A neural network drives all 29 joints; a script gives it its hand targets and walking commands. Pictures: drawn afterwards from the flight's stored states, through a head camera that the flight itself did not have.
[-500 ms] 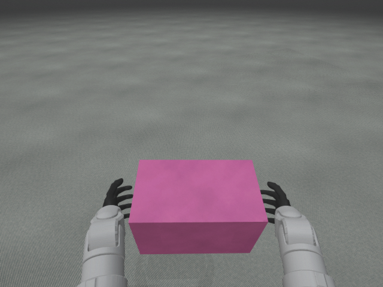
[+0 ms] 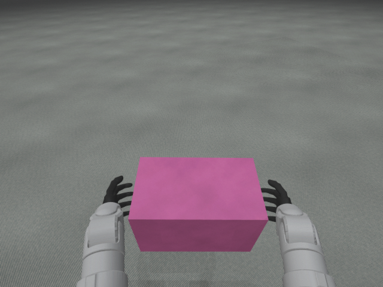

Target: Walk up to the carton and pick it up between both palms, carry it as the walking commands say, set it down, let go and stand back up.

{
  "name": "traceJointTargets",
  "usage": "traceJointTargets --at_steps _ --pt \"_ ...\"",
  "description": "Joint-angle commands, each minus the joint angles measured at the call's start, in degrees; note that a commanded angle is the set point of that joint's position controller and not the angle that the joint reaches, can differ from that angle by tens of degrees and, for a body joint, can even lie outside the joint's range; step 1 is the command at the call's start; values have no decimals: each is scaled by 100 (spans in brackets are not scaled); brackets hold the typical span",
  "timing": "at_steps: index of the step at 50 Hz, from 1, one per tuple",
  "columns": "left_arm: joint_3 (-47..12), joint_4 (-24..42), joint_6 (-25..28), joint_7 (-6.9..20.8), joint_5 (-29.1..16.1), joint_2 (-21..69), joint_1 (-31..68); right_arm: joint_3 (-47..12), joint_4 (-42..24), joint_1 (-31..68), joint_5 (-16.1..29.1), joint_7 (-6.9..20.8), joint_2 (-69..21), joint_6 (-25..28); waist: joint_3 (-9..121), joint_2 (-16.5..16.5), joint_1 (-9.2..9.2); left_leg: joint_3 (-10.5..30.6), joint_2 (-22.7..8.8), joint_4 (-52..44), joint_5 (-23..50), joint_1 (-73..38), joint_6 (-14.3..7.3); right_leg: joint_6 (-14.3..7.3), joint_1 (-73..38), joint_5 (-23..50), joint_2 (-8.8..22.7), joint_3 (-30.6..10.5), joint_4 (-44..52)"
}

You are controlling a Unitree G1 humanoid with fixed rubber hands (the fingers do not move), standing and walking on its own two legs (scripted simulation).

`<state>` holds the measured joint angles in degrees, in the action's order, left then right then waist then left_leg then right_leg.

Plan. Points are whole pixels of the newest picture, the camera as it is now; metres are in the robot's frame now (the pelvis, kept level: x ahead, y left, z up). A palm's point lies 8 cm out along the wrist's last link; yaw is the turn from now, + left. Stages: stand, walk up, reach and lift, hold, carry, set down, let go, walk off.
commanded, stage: reach and lift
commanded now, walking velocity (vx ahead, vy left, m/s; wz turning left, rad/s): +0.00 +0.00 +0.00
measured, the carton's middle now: (196, 205) +0.37 +0.01 -0.04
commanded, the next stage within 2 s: hold in 0.48 s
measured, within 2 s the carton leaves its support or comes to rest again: neither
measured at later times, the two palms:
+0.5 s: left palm (110, 216) +0.28 +0.19 +0.05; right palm (284, 219) +0.28 -0.18 +0.04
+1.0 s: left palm (111, 213) +0.29 +0.20 +0.05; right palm (282, 218) +0.28 -0.17 +0.04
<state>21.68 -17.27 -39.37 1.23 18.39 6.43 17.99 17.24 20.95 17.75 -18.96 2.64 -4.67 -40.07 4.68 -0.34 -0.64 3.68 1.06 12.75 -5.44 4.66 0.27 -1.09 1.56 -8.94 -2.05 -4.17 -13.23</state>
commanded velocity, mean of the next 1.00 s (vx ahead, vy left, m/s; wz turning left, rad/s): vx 0.00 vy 0.00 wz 0.00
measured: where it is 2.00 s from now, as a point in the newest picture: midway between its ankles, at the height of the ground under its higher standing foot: outside the picture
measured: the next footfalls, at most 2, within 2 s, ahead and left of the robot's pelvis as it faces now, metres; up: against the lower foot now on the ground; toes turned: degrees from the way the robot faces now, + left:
right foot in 1.86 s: +0.16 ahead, -0.12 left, +0.00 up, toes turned -9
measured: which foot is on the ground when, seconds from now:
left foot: down 0.00-1.00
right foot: down 0.00-1.00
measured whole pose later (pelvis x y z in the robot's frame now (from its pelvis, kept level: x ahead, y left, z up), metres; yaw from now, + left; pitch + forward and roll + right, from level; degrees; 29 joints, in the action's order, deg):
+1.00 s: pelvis +0.00 +0.01 +0.00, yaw -1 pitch -3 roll +0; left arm 21.1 -17.7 -38.9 -0.2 17.1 6.6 16.8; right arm 16.5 21.2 16.3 -18.2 0.9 -4.8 -40.4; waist 4.5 0.5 -0.1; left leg 2.8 1.7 13.5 -5.8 4.5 -0.5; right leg -0.3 1.7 -9.1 -1.4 -5.1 -14.0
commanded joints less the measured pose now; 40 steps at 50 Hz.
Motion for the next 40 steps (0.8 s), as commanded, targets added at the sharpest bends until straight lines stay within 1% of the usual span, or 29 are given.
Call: traceJointTargets --at_steps 1,3,4,5,6,7,8,9,10,11,13,15,16,18,20,21,22,23,25,26,28,30,31,33,35,36,38,39,40 --pt "-3591 -16 99 2124 -1669 4862 2571 -3243 -817 3139 1870 1869 -5040 377 1406 234 -59 -171 389 56 1451 -1179 33 173 -139 1612 -341 41 139" --pt "-3677 337 136 2079 -1764 4792 2664 -3360 -885 3017 1914 1862 -5092 339 1306 451 -56 -93 327 87 1580 -1281 15 197 -21 1569 -363 55 109" --pt "-3567 289 92 2037 -1704 4758 2736 -3306 -683 2951 1941 1860 -5101 303 1235 142 -138 -151 332 95 1468 -1120 14 175 -113 1521 -271 -69 129" --pt "-3545 262 86 2011 -1688 4737 2693 -3330 -712 3103 1927 1885 -5038 287 1238 448 -226 -84 288 107 1441 -1422 -16 199 112 1311 -338 40 116" --pt "-3703 528 106 1977 -1700 4721 2675 -3581 -1034 3262 2109 1864 -5148 340 1424 46 -325 -156 347 147 1674 -1205 4 201 -163 1829 -232 -149 59" --pt "-3832 685 138 1973 -1814 4776 2702 -3726 -1298 3324 2164 1840 -5128 381 1505 290 -238 -97 329 169 1568 -1075 -20 234 -255 1748 -277 -72 -19" --pt "-3749 587 123 1947 -1753 4682 2548 -3725 -1279 3328 2194 1830 -5130 373 1415 375 -309 -97 316 146 1620 -1127 -39 287 -187 1726 -307 -32 -25" --pt "-3812 584 101 1950 -1841 4805 2681 -3697 -1336 3394 2260 1835 -5104 416 1434 22 -234 -158 344 202 1545 -1219 6 224 -96 1643 -271 -93 -20" --pt "-3711 634 96 1954 -1726 4688 2677 -3610 -1287 3450 2210 1863 -5018 418 1526 16 -402 -185 312 208 1470 -1222 1 205 -42 1512 -226 -116 28" --pt "-3740 460 58 1937 -1679 4811 2472 -3487 -1304 3410 2130 1835 -4937 444 1557 -91 -196 -159 325 214 1532 -1298 33 201 -13 1495 -242 -112 26" --pt "-3836 546 118 1967 -1834 4799 2784 -3477 -1076 3191 2066 1812 -5064 454 1621 47 -96 -144 335 266 1349 -1285 27 198 43 1485 -255 -71 -19" --pt "-3966 481 101 2006 -1824 5025 2582 -3327 -1140 3136 1966 1766 -5006 498 1974 -177 135 -72 295 282 1747 -1444 80 159 -50 1589 -286 -49 -13" --pt "-3991 505 91 2058 -1866 4904 2766 -3255 -880 2854 1937 1775 -5007 464 1881 -356 108 -162 346 246 1484 -1301 97 117 -123 1480 -248 -99 45" --pt "-4051 459 112 2044 -1842 5036 2794 -3194 -924 2994 1852 1793 -4969 525 1806 -411 234 -119 326 288 1776 -1451 151 96 171 1512 -309 -70 44" --pt "-3898 185 130 2088 -1778 4985 2703 -3195 -1017 3138 1858 1797 -4967 541 1555 -189 173 -86 347 223 1444 -1133 97 101 70 1332 -281 -17 88" --pt "-3831 166 146 2093 -1699 4993 2676 -3132 -1065 3260 1807 1830 -4946 553 1588 -271 98 -141 373 213 1291 -1101 117 93 82 1131 -296 -15 93" --pt "-3755 -71 142 2134 -1788 5073 2531 -3244 -1162 3485 1878 1837 -4891 550 1589 317 141 -79 342 241 1096 -1264 54 136 221 872 -340 67 104" --pt "-3646 -179 130 2127 -1661 5019 2474 -3133 -1075 3387 1795 1847 -4869 528 1430 155 89 -104 359 213 1067 -1114 44 116 191 887 -287 10 133" --pt "-3672 -197 137 2156 -1785 5020 2779 -3165 -925 3430 1778 1853 -5003 458 1335 498 131 -65 344 150 601 -1086 3 139 234 458 -338 60 185" --pt "-3583 -236 165 2155 -1717 4930 2976 -3066 -564 3336 1710 1885 -5038 401 1234 400 105 -112 352 146 334 -1027 -26 142 374 187 -290 34 176" --pt "-3517 -276 158 2183 -1650 4852 2964 -3006 -560 3406 1729 1929 -5079 406 948 317 56 -130 334 88 4 -977 -68 96 469 -131 -247 64 233" --pt "-3384 -311 182 2191 -1620 4737 2987 -3142 -566 3633 1806 1947 -5120 389 804 648 -55 -170 321 95 -28 -803 -124 206 422 -133 -237 59 210" --pt "-3428 -268 189 2194 -1611 4804 2916 -3252 -706 3654 1947 1986 -5145 437 1010 257 -136 -206 357 94 99 -811 -82 164 295 43 -225 37 140" --pt "-3427 -173 182 2197 -1697 4922 3214 -3239 -792 3913 1996 1991 -5228 475 1207 109 -170 -165 308 155 43 -844 -74 112 263 -59 -178 -66 107" --pt "-3557 -50 198 2154 -1802 5058 3244 -3312 -750 3879 2086 2002 -5211 471 1277 -35 -76 -162 300 167 270 -1091 -54 86 377 143 -221 -6 73" --pt "-3649 62 166 2143 -1750 5036 3278 -3182 -650 3680 2019 2012 -5141 481 1237 -285 20 -157 293 132 252 -1143 -11 35 450 120 -221 6 92" --pt "-3710 63 149 2126 -1820 5135 3243 -3175 -787 3791 2023 2002 -5020 498 1386 -173 43 -70 263 211 551 -1155 34 44 363 274 -273 30 41" --pt "-3619 -34 132 2129 -1788 5119 3136 -3109 -497 3642 2038 2024 -5128 452 1274 -239 -3 -159 306 210 441 -1049 14 51 358 184 -236 17 77" --pt "-3653 -62 135 2120 -1810 5149 3200 -2976 -485 3613 1964 2029 -4960 488 1448 -310 103 -124 272 231 637 -1203 71 30 431 294 -290 49 18"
